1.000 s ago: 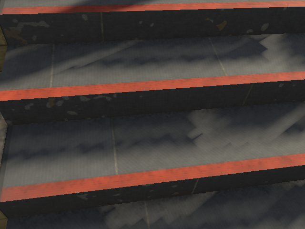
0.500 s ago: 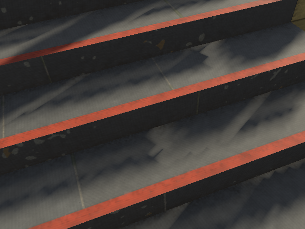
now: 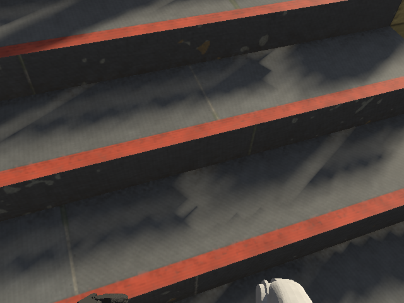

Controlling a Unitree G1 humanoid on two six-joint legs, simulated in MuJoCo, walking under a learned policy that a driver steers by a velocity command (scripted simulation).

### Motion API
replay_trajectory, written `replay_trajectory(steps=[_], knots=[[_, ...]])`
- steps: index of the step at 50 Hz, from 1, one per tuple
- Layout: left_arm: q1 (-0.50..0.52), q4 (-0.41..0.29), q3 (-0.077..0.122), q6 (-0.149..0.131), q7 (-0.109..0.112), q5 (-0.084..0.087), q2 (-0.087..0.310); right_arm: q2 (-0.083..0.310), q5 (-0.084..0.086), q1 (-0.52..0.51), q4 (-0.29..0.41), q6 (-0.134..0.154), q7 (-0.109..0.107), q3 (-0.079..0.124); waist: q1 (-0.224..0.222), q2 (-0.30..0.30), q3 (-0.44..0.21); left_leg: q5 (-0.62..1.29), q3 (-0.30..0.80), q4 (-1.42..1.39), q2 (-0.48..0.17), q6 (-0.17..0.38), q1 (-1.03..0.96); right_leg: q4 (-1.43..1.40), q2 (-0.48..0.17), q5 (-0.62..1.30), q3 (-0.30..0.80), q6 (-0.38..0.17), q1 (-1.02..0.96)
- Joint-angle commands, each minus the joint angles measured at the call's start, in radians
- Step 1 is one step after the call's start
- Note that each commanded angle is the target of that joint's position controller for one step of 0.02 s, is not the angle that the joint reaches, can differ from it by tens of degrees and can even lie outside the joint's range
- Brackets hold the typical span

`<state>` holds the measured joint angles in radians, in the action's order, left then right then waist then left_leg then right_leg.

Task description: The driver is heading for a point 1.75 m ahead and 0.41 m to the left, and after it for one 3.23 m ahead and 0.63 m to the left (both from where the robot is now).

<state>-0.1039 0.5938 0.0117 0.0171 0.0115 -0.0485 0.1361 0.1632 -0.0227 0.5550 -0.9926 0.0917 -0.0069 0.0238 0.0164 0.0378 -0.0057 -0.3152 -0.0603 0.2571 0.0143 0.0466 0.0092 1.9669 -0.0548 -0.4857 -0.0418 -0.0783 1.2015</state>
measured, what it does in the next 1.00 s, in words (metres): climbs: right foot 0.14 m higher, then left foot 0.15 m higher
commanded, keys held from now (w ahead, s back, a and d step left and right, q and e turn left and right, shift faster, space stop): w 0.44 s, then w+q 0.56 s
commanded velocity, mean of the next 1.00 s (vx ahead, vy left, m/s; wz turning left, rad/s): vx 0.49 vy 0.00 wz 0.20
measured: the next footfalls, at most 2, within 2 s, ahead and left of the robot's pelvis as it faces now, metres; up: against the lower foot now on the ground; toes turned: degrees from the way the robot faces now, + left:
right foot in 0.14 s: +0.29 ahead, -0.12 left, +0.14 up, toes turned -5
left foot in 0.76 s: +0.60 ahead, +0.03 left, +0.29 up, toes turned +6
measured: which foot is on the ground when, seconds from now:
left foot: down 0.00-0.18, up 0.20-0.74, down 0.76-1.00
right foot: up 0.00-0.12, down 0.14-0.78, up 0.80-1.00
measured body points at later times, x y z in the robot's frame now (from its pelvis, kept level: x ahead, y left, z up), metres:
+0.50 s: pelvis +0.29 -0.08 +0.13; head +0.29 -0.10 +0.58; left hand +0.21 +0.13 -0.01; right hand +0.48 -0.24 +0.02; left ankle +0.35 +0.08 -0.29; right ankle +0.25 -0.11 -0.60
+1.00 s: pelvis +0.62 -0.07 +0.26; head +0.61 -0.09 +0.71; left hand +0.78 +0.19 +0.19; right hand +0.57 -0.27 +0.09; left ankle +0.56 +0.02 -0.45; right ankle +0.73 -0.20 -0.23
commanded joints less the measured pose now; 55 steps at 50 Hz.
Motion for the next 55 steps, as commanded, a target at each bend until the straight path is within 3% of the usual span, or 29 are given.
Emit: replay_trajectory(steps=[1,4,5,7,8,9,10,11,12,15,23,24,26,29,32,34,35,37,38,39,40,41,42,44,46,47,49,52,55], knots=[[0.318,-0.234,-0.043,-0.018,-0.006,0.002,-0.019,0.102,0.017,0.075,-0.044,0.004,-0.025,0.007,0.023,-0.142,0.167,0.162,0.157,-0.252,-0.231,0.155,0.014,-0.152,-0.058,-0.072,-0.064,-0.018,0.226],[0.204,-0.19,-0.055,-0.009,-0.035,0.029,-0.023,0.118,0.038,-0.037,0.015,-0.014,-0.032,-0.001,-0.015,-0.046,0.025,0.767,0.01,-0.336,-0.182,0.166,0.199,-0.681,0.008,0.134,-0.198,-0.05,-0.471],[0.119,-0.155,-0.035,-0.01,-0.035,0.024,0.002,0.203,0.036,-0.04,0.036,-0.001,-0.022,0.013,-0.056,-0.13,-0.089,1.316,0.0,-0.196,-0.231,0.16,0.136,-0.684,0.079,0.116,-0.213,-0.055,-0.652],[-0.171,-0.059,0.007,-0.007,-0.023,0.03,0.093,0.33,0.041,-0.088,0.056,0.009,0.0,0.062,-0.196,-0.256,-0.315,1.725,0.004,0.219,-0.274,0.108,-0.08,-0.862,0.15,0.052,-0.146,-0.086,-0.839],[-0.284,-0.013,0.029,-0.013,-0.021,0.019,0.136,0.32,0.053,-0.107,0.062,0.022,0.016,0.072,-0.246,-0.259,-0.382,1.568,0.022,0.463,-0.249,0.086,-0.022,-0.985,0.113,0.074,-0.009,-0.112,-1.007],[-0.343,0.055,0.069,-0.032,-0.014,0.017,0.256,0.198,0.079,-0.067,0.12,0.037,0.047,0.051,-0.205,0.061,-0.403,0.907,0.059,0.853,-0.064,0.028,0.362,-1.312,-0.135,-0.035,0.518,-0.175,-1.216],[-0.295,0.064,0.098,-0.019,-0.001,0.032,0.326,0.151,0.022,-0.056,0.119,0.043,0.065,0.06,-0.17,0.205,-0.49,0.19,0.196,1.309,0.088,0.018,0.455,-1.674,-0.267,-0.11,1.018,-0.168,-1.197],[-0.167,0.088,0.092,-0.024,-0.008,0.022,0.289,0.067,0.002,-0.059,0.149,0.031,0.056,0.053,-0.062,0.084,-0.381,0.223,0.315,1.542,0.049,0.024,0.567,-1.689,-0.299,-0.236,0.971,-0.122,-1.058],[-0.103,0.13,0.074,-0.035,-0.012,0.024,0.213,0.037,-0.011,-0.128,0.193,0.015,0.039,0.038,-0.012,-0.038,-0.19,0.258,0.208,1.591,-0.011,0.027,0.63,-1.67,-0.268,-0.326,0.813,-0.102,-0.89],[-0.14,0.279,0.02,-0.088,-0.026,-0.001,0.01,-0.051,-0.016,-0.216,0.272,-0.016,0.004,-0.003,0.057,-0.048,0.034,0.252,0.212,1.7,-0.034,0.085,0.817,-1.59,-0.166,-0.004,0.41,-0.071,-0.681],[-0.386,0.44,0.017,-0.159,-0.048,0.015,0.086,-0.114,0.011,-0.42,0.317,-0.062,-0.027,-0.038,0.006,0.041,0.038,0.154,0.103,1.934,0.034,0.089,1.308,-1.637,-0.123,0.382,0.143,0.035,-0.928],[-0.483,0.474,-0.003,-0.138,-0.089,-0.124,0.095,0.038,0.039,-0.494,0.338,-0.041,0.048,-0.032,-0.028,0.126,0.007,0.302,0.273,2.022,0.071,0.21,1.476,-1.6,-0.107,0.168,0.222,0.019,-0.988],[-0.461,0.499,-0.019,-0.102,-0.12,-0.157,0.103,0.072,0.03,-0.52,0.326,-0.016,0.076,-0.023,0.007,0.0,0.031,0.426,0.237,1.871,0.069,0.255,1.557,-1.657,-0.141,0.128,0.16,0.038,-1.007],[-0.57,0.544,-0.041,-0.092,-0.112,-0.13,0.088,0.056,0.051,-0.68,0.349,-0.043,0.077,-0.026,-0.043,0.066,0.026,0.412,0.109,1.763,0.011,0.22,1.583,-1.777,-0.179,0.37,0.101,-0.005,-1.084],[-0.638,0.556,-0.077,-0.114,-0.101,-0.096,0.037,0.017,0.022,-0.769,0.365,-0.061,0.074,-0.04,-0.037,0.077,-0.02,0.304,-0.035,1.605,-0.001,0.174,1.479,-1.757,-0.16,0.93,-0.007,0.022,-1.162],[-0.458,0.476,-0.067,-0.139,-0.117,-0.041,0.155,0.05,0.042,-0.72,0.4,-0.098,0.1,-0.039,0.081,0.097,-0.118,0.299,-0.207,1.341,0.057,0.166,0.806,-1.76,-0.096,1.662,-0.159,0.018,-0.754],[-0.455,0.473,-0.054,-0.158,-0.118,-0.021,0.271,0.054,0.04,-0.675,0.393,-0.113,0.111,-0.032,0.113,0.142,-0.098,0.194,-0.193,1.194,0.083,0.097,0.571,-1.684,-0.182,1.942,-0.134,-0.028,-0.727],[-0.472,0.485,-0.007,-0.15,-0.114,0.021,0.425,0.12,0.022,-0.545,0.36,-0.125,0.093,-0.01,0.147,0.149,-0.019,-0.072,-0.229,0.769,0.211,0.05,0.572,-1.491,-0.243,2.208,-0.081,-0.026,-1.013],[-0.391,0.468,0.001,-0.135,-0.133,-0.018,0.41,0.164,0.034,-0.262,0.248,-0.119,0.063,0.015,0.215,0.094,-0.062,0.07,-0.107,0.53,0.214,0.094,0.322,-1.191,-0.235,2.162,-0.066,0.03,-0.945],[-0.452,0.448,-0.04,-0.125,-0.179,-0.131,0.249,0.197,0.013,0.193,0.088,-0.131,0.028,0.024,0.226,-0.1,-0.475,0.733,0.396,0.732,0.012,0.379,-0.301,-0.584,-0.168,1.431,0.03,0.128,-0.562],[-0.377,0.418,-0.002,-0.111,-0.206,-0.031,0.238,0.174,-0.071,0.289,0.075,-0.116,0.066,0.012,0.246,-0.215,-0.516,0.673,0.868,0.37,-0.189,0.536,-0.235,-0.078,0.155,0.348,0.216,0.13,-0.351],[-0.285,0.357,-0.02,-0.128,-0.186,0.037,0.138,0.204,-0.08,0.208,0.032,-0.073,0.053,0.041,0.208,-0.07,-0.246,0.332,0.839,0.302,-0.207,0.416,-0.04,0.014,0.135,0.41,0.277,0.022,-0.136],[-0.198,0.319,-0.028,-0.14,-0.145,0.014,0.098,0.158,-0.045,0.047,0.014,-0.046,0.067,0.03,0.135,-0.056,-0.077,0.149,0.755,0.28,-0.176,0.378,0.075,0.114,0.134,0.355,0.25,-0.033,0.023],[-0.107,0.224,-0.046,-0.101,-0.088,-0.067,0.072,-0.012,-0.027,-0.2,-0.015,-0.03,0.079,-0.033,-0.02,-0.036,-0.08,0.056,0.592,0.191,-0.123,0.322,0.303,0.152,0.087,0.293,0.247,-0.133,0.023],[-0.107,0.202,-0.057,-0.065,-0.061,-0.035,0.066,-0.043,-0.028,-0.319,-0.047,-0.012,0.093,-0.057,-0.11,0.006,-0.011,0.067,0.396,0.159,-0.058,0.23,0.527,0.096,0.031,0.223,0.187,-0.147,0.027],[-0.055,0.169,-0.05,-0.069,-0.047,0.003,0.109,-0.006,-0.037,-0.366,-0.027,0.009,0.09,-0.044,-0.108,0.01,-0.03,0.068,0.286,0.122,-0.018,0.182,0.631,-0.084,0.01,0.171,0.139,-0.132,-0.106],[0.05,0.12,-0.058,-0.09,-0.028,0.026,0.107,0.052,-0.071,-0.289,-0.025,0.049,0.065,-0.04,-0.07,-0.089,-0.043,0.129,0.286,0.105,0.008,0.16,0.734,-0.028,0.004,0.093,0.078,-0.074,-0.212],[0.33,0.013,-0.081,-0.091,-0.015,-0.011,0.126,0.066,-0.102,0.009,-0.132,0.039,0.063,-0.038,0.051,-0.015,-0.035,-0.019,0.477,0.122,-0.088,0.16,0.324,-0.25,-0.031,0.0,0.14,-0.089,0.146],[0.494,-0.067,-0.112,-0.055,-0.044,0.003,0.032,0.138,-0.008,-0.141,0.007,0.038,0.104,-0.014,0.016,-0.129,-0.035,0.039,0.479,-0.17,-0.14,0.231,0.848,-0.612,-0.012,-0.024,-0.095,0.036,-0.61]])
